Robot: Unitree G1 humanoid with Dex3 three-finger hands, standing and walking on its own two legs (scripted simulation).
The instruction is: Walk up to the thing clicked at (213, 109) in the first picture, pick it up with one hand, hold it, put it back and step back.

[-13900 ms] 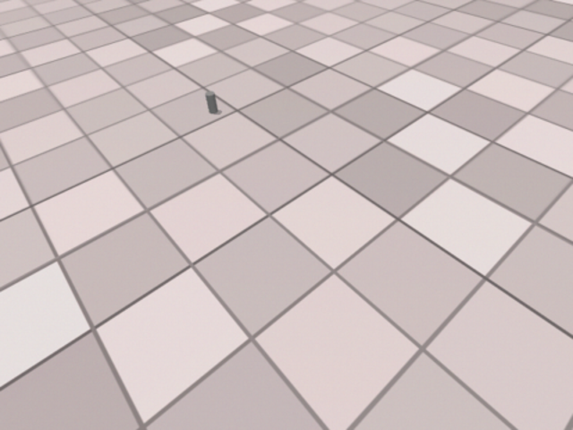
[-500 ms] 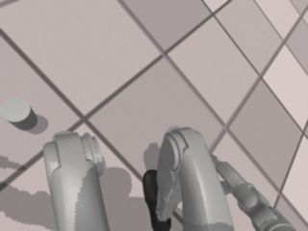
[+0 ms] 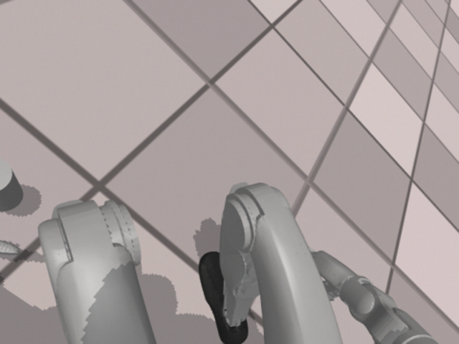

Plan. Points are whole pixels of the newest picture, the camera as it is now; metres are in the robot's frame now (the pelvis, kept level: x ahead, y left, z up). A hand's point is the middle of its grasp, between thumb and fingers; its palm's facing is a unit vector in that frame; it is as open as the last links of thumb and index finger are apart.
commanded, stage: close in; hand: left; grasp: from the side
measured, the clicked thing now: out of the picture +0.39 +0.31 -0.21
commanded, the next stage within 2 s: rest palm in 0.10 s
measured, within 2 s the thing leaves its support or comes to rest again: leaves its support in 1.30 s
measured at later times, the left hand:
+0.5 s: hand out of the picture +0.37 +0.31 -0.17, palm faces +0.35 -0.94 +0.00, open 14.7 cm
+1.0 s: hand out of the picture +0.39 +0.31 -0.18, palm faces +0.39 -0.92 -0.01, open 8.2 cm
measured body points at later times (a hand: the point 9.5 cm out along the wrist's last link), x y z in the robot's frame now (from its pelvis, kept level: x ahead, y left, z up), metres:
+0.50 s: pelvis +0.00 +0.01 +0.00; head +0.19 +0.21 +0.34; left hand +0.35 +0.36 -0.17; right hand +0.20 -0.22 -0.03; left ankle +0.09 +0.13 -0.24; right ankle +0.13 -0.13 -0.24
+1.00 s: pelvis -0.01 +0.01 +0.00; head +0.20 +0.20 +0.34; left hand +0.37 +0.36 -0.18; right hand +0.17 -0.23 -0.02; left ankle +0.09 +0.13 -0.24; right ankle +0.13 -0.13 -0.24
